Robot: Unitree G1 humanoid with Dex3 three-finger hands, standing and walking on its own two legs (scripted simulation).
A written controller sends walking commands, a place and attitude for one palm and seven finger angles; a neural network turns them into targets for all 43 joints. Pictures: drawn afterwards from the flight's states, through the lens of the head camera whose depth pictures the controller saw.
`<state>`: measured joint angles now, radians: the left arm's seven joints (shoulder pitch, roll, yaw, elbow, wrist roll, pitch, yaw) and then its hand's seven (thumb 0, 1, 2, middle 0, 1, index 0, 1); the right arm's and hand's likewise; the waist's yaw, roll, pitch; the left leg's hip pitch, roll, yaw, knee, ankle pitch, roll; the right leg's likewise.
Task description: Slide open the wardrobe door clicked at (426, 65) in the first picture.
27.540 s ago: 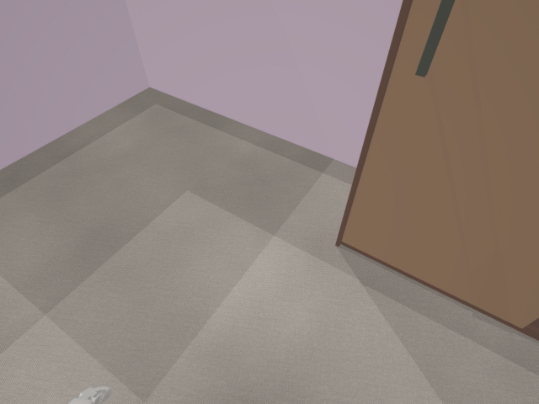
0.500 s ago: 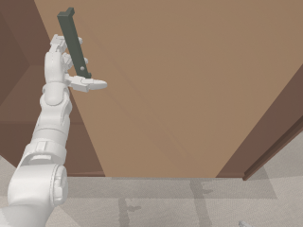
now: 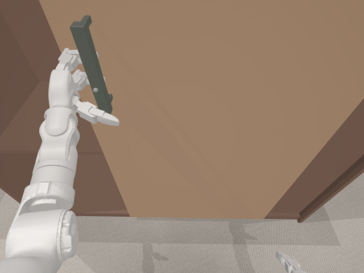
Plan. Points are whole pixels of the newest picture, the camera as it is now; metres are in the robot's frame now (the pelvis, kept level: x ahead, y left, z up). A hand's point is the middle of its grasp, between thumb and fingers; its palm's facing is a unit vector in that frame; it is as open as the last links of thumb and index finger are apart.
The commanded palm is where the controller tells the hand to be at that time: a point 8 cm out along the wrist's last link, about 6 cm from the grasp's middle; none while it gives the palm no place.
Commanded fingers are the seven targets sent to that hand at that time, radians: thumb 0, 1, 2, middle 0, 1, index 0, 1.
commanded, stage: slip the hand off the handle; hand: left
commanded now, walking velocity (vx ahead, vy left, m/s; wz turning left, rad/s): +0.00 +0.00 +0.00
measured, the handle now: (97, 70) +0.48 +0.20 +0.21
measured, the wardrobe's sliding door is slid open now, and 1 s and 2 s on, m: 0.49 0.49 0.49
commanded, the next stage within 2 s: draw the hand back to the body in 1.06 s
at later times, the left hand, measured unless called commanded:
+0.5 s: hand (60, 93) +0.42 +0.26 +0.19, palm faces +0.18 -0.98 -0.12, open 14.7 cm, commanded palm +0.37 +0.30 +0.18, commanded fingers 0.00 -0.55 0.20 -0.25 -1.15 -0.25 -1.15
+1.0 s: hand (39, 136) +0.31 +0.26 +0.18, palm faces +0.23 -0.97 -0.11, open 14.7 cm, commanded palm +0.27 +0.30 +0.18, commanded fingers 0.00 -0.55 0.20 -0.25 -1.15 -0.25 -1.15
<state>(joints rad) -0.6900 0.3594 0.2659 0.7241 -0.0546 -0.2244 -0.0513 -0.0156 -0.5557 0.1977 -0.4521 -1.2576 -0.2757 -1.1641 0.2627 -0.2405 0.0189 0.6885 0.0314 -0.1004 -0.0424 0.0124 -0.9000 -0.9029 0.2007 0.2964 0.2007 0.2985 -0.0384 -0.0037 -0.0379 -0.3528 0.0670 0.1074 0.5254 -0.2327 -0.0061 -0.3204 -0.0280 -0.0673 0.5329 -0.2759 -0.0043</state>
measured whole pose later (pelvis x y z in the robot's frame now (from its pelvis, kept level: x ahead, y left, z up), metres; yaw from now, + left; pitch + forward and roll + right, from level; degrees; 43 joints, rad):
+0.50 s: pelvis +0.00 +0.01 +0.00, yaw +0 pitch +5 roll -1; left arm -0.66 0.48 0.34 0.74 -0.14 -0.24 -0.19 -0.02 -0.56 0.20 -0.26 -1.16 -0.25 -1.15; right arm 0.36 -0.28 0.01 0.70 0.04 -0.08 -0.06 0.01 -0.90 -0.90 0.20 0.30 0.20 0.30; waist -0.03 0.01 -0.05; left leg -0.41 0.06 0.10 0.58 -0.26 0.01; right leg -0.35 -0.03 -0.07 0.55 -0.28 0.01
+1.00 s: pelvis +0.00 +0.00 +0.00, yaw +2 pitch +0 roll +0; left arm -0.24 0.37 0.32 0.22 -0.22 -0.07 -0.18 -0.02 -0.56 0.20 -0.25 -1.15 -0.25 -1.15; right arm 0.20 -0.25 0.04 0.63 0.06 -0.13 -0.08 0.01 -0.90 -0.90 0.20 0.30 0.20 0.30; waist 0.05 0.04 -0.06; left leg -0.30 0.06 0.07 0.54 -0.24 -0.01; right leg -0.24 -0.04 -0.10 0.53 -0.29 0.00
